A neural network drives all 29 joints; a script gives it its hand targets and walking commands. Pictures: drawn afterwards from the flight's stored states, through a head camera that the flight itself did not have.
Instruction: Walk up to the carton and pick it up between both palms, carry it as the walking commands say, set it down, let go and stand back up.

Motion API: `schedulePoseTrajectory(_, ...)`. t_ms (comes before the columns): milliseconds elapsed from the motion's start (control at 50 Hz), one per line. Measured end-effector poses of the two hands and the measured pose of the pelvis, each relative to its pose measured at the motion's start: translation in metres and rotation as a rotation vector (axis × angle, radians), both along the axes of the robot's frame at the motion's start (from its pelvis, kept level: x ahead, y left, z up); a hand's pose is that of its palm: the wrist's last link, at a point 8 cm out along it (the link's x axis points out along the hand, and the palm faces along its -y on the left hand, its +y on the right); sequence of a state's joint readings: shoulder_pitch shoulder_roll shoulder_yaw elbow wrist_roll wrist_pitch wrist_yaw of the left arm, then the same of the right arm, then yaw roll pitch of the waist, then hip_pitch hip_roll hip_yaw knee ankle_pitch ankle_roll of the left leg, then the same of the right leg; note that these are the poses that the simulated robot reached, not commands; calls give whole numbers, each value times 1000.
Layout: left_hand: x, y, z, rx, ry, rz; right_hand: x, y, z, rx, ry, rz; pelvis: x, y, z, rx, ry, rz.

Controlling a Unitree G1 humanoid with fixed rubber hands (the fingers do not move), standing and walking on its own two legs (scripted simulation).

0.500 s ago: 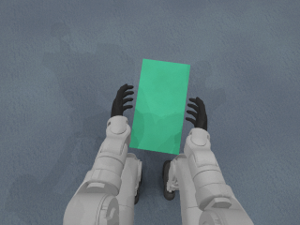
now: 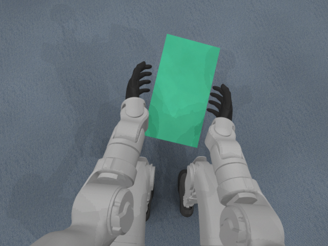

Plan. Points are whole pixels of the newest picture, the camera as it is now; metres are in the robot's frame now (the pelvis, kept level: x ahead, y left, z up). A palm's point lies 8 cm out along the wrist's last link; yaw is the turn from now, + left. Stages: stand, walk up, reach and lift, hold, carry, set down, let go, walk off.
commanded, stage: set down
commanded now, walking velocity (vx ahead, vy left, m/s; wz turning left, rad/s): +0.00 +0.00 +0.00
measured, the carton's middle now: (177, 96) +0.49 -0.01 -0.20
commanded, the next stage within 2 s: none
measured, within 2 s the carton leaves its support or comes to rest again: neither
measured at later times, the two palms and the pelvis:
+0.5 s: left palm (139, 95) +0.47 +0.09 -0.15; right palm (213, 119) +0.42 -0.12 -0.18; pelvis -0.02 +0.00 -0.07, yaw +0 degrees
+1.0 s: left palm (143, 93) +0.50 +0.09 -0.23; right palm (205, 119) +0.44 -0.11 -0.27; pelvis -0.02 +0.00 -0.12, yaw +0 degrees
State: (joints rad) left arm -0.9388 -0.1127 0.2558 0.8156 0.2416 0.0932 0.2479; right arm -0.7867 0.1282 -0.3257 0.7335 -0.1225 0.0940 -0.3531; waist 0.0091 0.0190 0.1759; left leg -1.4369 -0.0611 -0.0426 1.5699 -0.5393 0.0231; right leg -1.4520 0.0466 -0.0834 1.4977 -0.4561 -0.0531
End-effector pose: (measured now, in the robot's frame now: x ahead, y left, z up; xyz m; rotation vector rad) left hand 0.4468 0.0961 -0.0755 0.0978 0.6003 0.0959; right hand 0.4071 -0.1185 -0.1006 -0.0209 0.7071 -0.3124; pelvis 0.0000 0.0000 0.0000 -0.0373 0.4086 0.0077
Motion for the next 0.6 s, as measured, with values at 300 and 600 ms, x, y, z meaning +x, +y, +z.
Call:
schedulePoseTrajectory(300,11,-5,-44,-58,12,-4,0,-3,-49,25,39,-21,-4,-3,-40,-1,78,-7)
schedulePoseTrajectory(600,30,1,-91,-77,4,-1,14,5,-102,53,53,-36,-19,-2,-83,-6,99,2)
